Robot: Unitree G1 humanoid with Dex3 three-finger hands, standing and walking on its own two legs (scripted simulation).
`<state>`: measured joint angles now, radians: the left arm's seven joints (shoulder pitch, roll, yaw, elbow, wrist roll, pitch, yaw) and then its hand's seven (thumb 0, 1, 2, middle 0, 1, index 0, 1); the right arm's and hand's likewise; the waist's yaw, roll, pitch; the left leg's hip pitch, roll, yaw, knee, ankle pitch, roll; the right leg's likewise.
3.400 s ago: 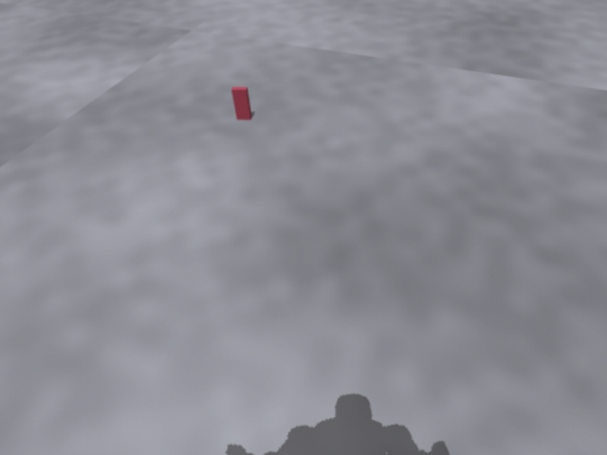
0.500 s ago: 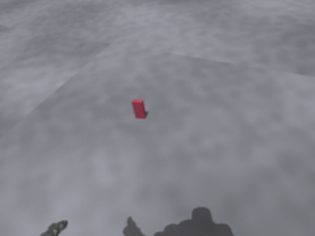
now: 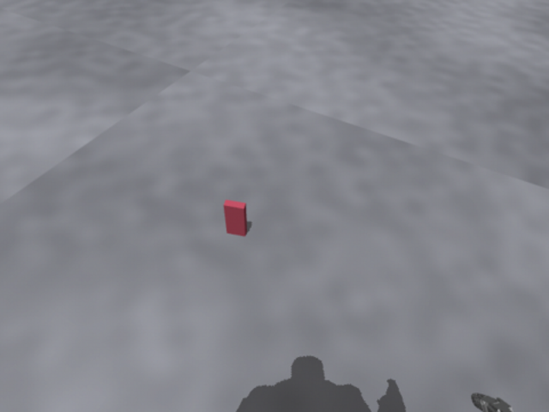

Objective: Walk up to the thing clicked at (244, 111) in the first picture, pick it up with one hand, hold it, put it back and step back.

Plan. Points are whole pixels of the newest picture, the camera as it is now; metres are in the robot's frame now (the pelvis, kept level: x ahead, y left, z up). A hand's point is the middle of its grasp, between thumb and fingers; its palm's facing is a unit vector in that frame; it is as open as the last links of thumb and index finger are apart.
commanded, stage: walk up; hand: left
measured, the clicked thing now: (235, 218) +0.96 +0.17 -0.67
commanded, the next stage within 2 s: none
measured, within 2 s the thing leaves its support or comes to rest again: neither
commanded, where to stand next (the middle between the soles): +0.64 -0.04 m, yaw -1 degrees
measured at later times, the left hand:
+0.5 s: hand (164, 323) +0.29 +0.21 -0.11, palm faces -0.03 -0.91 -0.41, open 7.4 cm
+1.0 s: hand (166, 261) +0.43 +0.25 -0.14, palm faces -0.08 -0.94 -0.34, open 7.4 cm
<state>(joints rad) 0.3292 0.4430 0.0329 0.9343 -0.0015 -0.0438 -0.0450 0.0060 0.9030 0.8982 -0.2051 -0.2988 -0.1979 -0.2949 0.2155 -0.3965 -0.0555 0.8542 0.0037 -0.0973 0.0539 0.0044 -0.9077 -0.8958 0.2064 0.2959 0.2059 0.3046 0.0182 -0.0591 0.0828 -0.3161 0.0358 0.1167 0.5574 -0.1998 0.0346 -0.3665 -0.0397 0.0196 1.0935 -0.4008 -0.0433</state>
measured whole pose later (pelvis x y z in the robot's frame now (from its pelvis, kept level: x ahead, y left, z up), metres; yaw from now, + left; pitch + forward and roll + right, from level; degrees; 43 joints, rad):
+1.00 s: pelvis +0.38 -0.03 +0.01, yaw +0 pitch -3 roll +1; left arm 0.30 0.43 0.04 0.91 0.01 -0.04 -0.06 0.00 0.90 0.90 -0.21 -0.30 -0.20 -0.29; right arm 0.31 -0.41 -0.04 0.86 -0.01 -0.08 0.05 0.00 -0.90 -0.90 0.21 0.30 0.21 0.30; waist -0.01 -0.06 0.09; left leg -0.20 0.02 0.12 0.49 -0.25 0.04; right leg -0.49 -0.10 0.00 0.89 -0.32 -0.01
